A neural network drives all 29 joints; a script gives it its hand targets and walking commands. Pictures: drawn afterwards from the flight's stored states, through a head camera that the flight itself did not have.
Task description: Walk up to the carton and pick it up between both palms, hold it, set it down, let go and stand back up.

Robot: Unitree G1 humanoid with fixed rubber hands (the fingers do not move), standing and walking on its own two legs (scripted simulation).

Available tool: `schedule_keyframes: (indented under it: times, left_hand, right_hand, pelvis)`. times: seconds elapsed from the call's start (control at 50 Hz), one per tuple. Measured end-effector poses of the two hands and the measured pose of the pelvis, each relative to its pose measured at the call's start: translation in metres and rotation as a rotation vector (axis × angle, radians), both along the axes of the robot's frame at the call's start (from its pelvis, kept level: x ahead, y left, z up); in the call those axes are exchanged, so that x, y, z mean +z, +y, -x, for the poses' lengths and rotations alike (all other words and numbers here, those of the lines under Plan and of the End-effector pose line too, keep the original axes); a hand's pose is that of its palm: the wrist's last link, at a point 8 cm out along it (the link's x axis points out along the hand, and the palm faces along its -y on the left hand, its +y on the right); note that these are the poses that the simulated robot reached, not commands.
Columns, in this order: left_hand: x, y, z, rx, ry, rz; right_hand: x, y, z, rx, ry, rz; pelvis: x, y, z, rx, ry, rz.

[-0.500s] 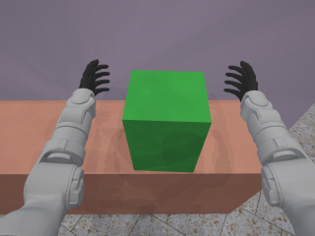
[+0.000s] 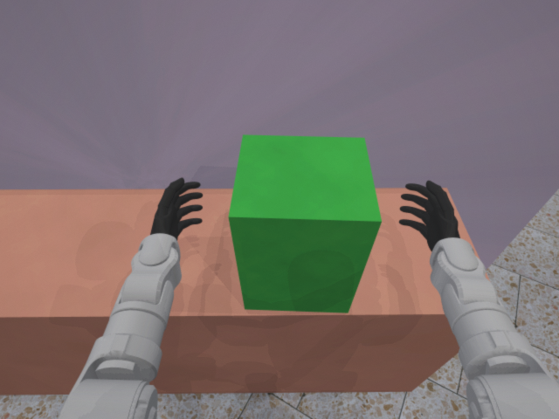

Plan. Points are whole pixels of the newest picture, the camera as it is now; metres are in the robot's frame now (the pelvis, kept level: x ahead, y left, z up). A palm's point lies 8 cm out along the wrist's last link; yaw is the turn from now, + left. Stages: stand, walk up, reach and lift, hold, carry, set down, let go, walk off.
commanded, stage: set down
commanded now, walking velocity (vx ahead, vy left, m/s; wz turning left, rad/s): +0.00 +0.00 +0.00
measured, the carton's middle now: (299, 230) +0.43 -0.03 -0.02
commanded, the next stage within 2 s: none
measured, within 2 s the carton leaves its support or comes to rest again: neither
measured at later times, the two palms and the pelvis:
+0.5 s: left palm (166, 290) +0.30 +0.18 +0.01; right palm (443, 296) +0.29 -0.23 +0.01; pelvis +0.01 +0.01 +0.00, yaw +0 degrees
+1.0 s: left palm (160, 349) +0.23 +0.19 -0.04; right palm (441, 354) +0.22 -0.23 -0.05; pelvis +0.01 +0.01 -0.01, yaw +0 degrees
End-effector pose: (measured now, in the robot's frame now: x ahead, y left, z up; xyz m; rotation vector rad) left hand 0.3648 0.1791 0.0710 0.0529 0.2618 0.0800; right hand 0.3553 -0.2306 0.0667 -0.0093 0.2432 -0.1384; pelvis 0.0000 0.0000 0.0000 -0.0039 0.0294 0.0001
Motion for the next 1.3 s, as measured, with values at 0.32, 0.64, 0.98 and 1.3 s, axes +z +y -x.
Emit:
schedule_keyframes:
  times: [0.32,0.64,0.98,1.3]
  left_hand:
    - [-0.044,0.003,0.04,0.009,-0.003,-0.004]
    - [-0.078,0.007,0.084,0.011,-0.004,-0.008]
    - [-0.109,0.011,0.133,0.004,0.017,-0.01]
    - [-0.129,0.013,0.154,0.017,0.097,-0.013]
  right_hand:
    - [-0.042,-0.001,0.044,-0.001,0.006,0.002]
    - [-0.075,-0.001,0.088,-0.014,0.027,0.003]
    - [-0.111,0.003,0.135,-0.027,0.062,0.004]
    - [-0.127,0.005,0.157,-0.008,0.124,0.021]
  pelvis:
    - [-0.001,0.007,-0.008,-0.004,-0.019,0.006]
    - [-0.003,0.008,-0.013,-0.005,-0.043,0.01]
    - [-0.009,0.005,-0.011,0.004,-0.067,0.011]
    - [-0.012,0.001,-0.007,0.003,-0.082,0.005]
